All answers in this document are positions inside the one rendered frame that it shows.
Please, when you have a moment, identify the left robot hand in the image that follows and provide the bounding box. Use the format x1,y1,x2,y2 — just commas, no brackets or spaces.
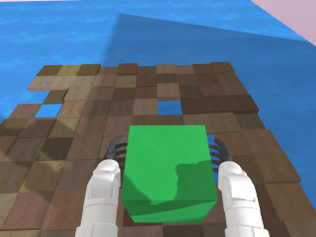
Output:
103,136,127,169

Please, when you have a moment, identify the right robot hand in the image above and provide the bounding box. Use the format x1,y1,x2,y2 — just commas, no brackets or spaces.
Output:
208,138,234,173

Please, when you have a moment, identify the carton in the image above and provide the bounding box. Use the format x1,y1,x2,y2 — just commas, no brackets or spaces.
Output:
120,124,218,223

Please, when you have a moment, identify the left robot forearm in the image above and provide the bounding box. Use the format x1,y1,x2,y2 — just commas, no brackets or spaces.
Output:
75,159,120,237

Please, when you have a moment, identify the right robot forearm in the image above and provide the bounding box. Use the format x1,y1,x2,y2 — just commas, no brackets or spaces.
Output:
218,161,270,237

